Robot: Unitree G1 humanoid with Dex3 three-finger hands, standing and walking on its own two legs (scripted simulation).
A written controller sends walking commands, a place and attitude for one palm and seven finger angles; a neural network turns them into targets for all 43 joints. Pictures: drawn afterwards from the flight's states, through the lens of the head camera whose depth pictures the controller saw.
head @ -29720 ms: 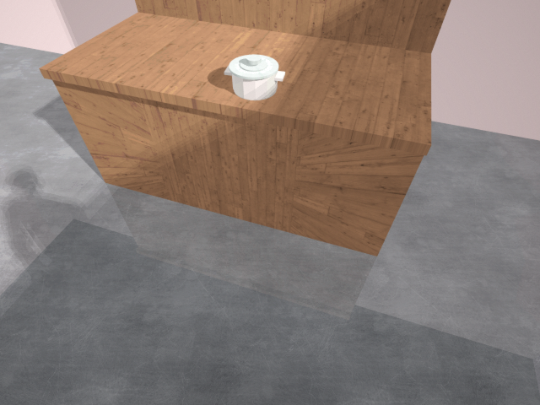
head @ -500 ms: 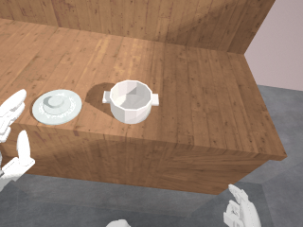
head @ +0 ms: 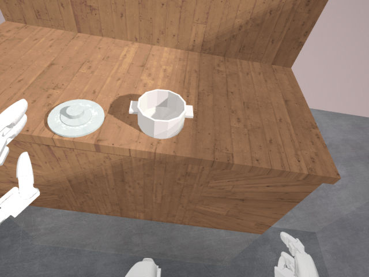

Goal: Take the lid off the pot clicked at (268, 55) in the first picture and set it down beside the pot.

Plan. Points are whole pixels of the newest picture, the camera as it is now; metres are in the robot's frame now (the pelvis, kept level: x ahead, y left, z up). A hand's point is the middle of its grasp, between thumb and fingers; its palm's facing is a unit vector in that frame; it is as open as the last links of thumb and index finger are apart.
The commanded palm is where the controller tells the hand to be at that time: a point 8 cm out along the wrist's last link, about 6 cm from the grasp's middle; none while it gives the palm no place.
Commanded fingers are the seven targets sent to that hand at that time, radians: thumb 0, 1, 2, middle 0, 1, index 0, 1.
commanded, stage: step back with the hand held close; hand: left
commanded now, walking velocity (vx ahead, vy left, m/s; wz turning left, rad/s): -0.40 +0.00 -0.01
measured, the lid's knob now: (75, 111) +0.58 +0.37 -0.05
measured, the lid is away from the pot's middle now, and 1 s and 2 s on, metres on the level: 0.27 0.27 0.27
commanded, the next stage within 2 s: stop stepping back and stand still in 0.16 s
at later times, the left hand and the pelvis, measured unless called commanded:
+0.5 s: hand out of the picture +0.07 +0.26 +0.18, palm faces +0.34 -0.86 -0.37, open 7.4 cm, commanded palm +0.02 +0.30 +0.21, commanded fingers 0.00 0.90 0.90 -0.20 -0.30 -0.20 -0.30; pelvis -0.13 +0.02 +0.00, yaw -2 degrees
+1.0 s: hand out of the picture -0.02 +0.32 +0.18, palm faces +0.37 -0.85 -0.37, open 7.5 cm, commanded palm -0.08 +0.36 +0.21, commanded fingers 0.00 0.90 0.90 -0.20 -0.30 -0.20 -0.30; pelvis -0.21 +0.08 -0.01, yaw -1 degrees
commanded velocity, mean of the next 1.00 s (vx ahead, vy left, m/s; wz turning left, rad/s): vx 0.08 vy -0.08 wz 0.01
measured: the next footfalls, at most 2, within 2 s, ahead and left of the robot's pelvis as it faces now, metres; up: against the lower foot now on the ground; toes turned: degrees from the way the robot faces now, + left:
right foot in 0.20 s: -0.03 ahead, -0.14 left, +0.00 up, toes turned -4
left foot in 0.44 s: -0.19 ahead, +0.17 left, +0.00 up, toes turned +2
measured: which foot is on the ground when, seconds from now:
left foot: down 0.00-0.22, up 0.24-0.42, down 0.44-1.00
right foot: up 0.00-0.18, down 0.20-0.46, up 0.48-0.62, down 0.64-0.86, up 0.88-1.00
